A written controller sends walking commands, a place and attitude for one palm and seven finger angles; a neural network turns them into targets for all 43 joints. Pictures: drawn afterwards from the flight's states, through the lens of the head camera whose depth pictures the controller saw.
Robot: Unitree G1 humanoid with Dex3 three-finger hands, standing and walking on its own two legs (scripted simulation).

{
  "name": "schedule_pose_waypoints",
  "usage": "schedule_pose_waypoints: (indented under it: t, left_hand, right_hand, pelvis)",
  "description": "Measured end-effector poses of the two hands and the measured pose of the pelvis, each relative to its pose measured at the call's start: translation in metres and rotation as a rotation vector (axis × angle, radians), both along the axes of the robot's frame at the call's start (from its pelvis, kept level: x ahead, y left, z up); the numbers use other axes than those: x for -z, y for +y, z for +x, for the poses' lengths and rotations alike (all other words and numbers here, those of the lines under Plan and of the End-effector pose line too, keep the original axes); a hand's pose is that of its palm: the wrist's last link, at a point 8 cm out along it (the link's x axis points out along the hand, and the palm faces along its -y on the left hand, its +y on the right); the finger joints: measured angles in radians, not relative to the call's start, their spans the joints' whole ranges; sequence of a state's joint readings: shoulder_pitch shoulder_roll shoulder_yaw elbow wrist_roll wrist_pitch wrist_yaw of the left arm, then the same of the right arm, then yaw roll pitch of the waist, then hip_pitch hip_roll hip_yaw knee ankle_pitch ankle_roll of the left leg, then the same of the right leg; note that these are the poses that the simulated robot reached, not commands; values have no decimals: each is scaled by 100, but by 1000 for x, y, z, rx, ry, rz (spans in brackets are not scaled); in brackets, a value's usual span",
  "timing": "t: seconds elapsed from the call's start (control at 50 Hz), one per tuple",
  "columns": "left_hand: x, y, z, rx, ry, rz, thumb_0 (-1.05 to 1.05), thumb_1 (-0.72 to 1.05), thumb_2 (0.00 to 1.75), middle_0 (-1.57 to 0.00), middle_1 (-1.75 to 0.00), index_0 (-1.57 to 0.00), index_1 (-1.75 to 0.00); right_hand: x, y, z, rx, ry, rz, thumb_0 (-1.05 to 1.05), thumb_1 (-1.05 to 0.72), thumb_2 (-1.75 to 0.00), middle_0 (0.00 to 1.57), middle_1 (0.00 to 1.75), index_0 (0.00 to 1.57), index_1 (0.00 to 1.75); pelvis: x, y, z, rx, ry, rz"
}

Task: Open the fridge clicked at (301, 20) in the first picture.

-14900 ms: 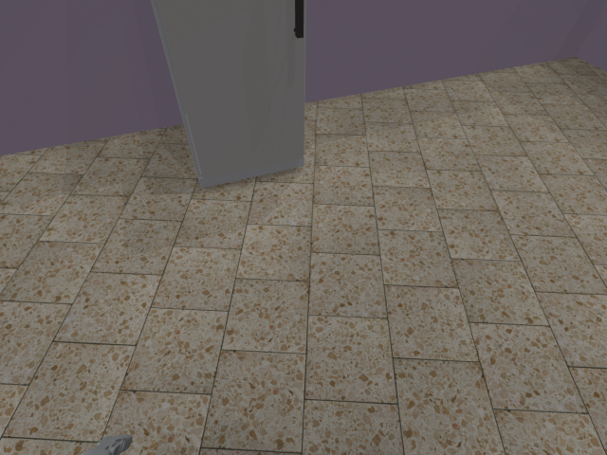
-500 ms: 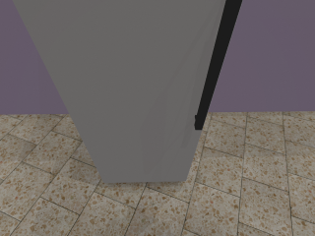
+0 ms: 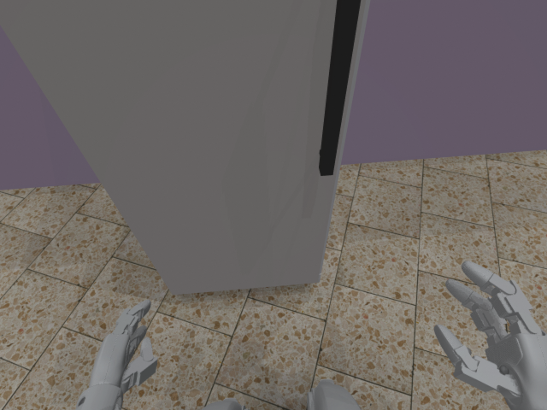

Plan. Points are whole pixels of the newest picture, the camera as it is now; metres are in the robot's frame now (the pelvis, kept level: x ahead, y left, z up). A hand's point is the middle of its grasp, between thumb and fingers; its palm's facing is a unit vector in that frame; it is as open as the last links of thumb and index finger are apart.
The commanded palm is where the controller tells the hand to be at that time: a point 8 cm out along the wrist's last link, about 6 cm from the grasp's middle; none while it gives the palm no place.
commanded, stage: raise the hand to about handle height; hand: right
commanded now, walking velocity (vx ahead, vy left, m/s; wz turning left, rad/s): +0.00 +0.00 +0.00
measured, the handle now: (337, 58) +0.57 -0.09 +0.22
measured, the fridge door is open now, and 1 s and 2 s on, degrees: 0 0 0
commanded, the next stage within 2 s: move the hooked fingers beside the handle in 1.54 s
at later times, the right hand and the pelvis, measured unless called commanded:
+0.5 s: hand (500, 300) +0.24 -0.25 +0.10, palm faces -0.07 +0.99 -0.07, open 12.4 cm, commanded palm +0.21 -0.32 +0.12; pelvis +0.00 -0.04 +0.03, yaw +1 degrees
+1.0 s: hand out of the picture +0.28 -0.29 +0.18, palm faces +0.01 +1.00 -0.08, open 14.0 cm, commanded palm +0.25 -0.34 +0.18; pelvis +0.01 -0.02 +0.06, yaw +0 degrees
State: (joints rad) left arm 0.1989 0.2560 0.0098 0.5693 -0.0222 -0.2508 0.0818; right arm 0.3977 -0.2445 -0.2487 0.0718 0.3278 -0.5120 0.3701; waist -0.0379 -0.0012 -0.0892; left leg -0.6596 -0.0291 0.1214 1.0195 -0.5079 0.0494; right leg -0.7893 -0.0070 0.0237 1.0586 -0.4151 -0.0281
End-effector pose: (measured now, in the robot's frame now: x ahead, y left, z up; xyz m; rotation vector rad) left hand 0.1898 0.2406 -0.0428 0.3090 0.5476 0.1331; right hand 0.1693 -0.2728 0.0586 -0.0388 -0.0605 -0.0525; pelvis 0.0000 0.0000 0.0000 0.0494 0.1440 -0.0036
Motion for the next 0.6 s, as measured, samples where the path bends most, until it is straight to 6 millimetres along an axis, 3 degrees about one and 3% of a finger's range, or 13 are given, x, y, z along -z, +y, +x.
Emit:
schedule_pose_waypoints:
  t: [0.06, 0.14, 0.2, 0.28, 0.4, 0.5, 0.6]
  left_hand:
    - [5, -14, -10, -6, 22, -30, 1, 91, 90, -20, -30, -21, -30]
    - [3, -28, -29, -54, 41, -85, 1, 91, 90, -20, -30, -21, -30]
    - [-2, -33, -41, -89, 49, -104, 1, 90, 90, -20, -30, -21, -30]
    - [-6, -34, -51, -94, 67, -89, 1, 90, 90, -20, -30, -21, -30]
    - [-9, -31, -49, -50, 83, -42, 1, 90, 90, -20, -30, -21, -30]
    - [-20, -32, -39, -44, 44, -25, 1, 90, 90, -20, -30, -21, -30]
    - [-35, -37, -27, -36, -8, -33, 1, 91, 90, -20, -30, -21, -30]
  right_hand:
    - [-14, 2, 21, -89, -24, -27, 2, -38, -67, 24, 63, 23, 64]
    - [-17, 4, 44, -200, 90, -26, 1, -28, -63, 25, 69, 24, 70]
    - [-21, -5, 48, -177, 152, 1, 1, -21, -60, 25, 74, 25, 74]
    - [-35, -25, 43, -67, 109, 6, 1, -12, -56, 26, 80, 26, 80]
    - [-46, -38, 39, -51, 57, -33, 1, 2, -50, 27, 89, 26, 89]
    - [-51, -37, 50, -122, 77, -35, 0, 14, -45, 28, 96, 27, 97]
    - [-72, -51, 62, -87, 39, -32, 0, 25, -40, 29, 104, 28, 104]
  pelvis:
    - [-3, -5, -3, 2, -4, 11]
    - [-12, -13, -3, -15, -10, 9]
    - [-20, -19, 0, -31, -18, 3]
    - [-25, -25, 3, -34, -30, 1]
    - [-27, -32, 3, -14, -46, 10]
    - [-31, -35, 3, -10, -68, 9]
    - [-39, -34, 5, -13, -95, 5]
